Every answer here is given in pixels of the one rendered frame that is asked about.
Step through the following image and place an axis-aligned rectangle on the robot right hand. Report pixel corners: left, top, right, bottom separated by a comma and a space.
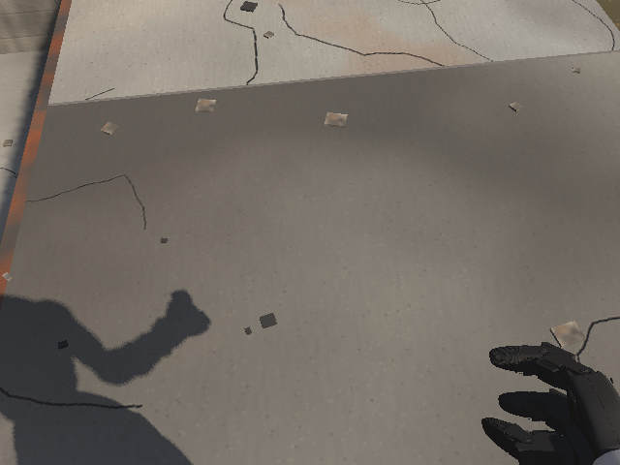
481, 342, 620, 465

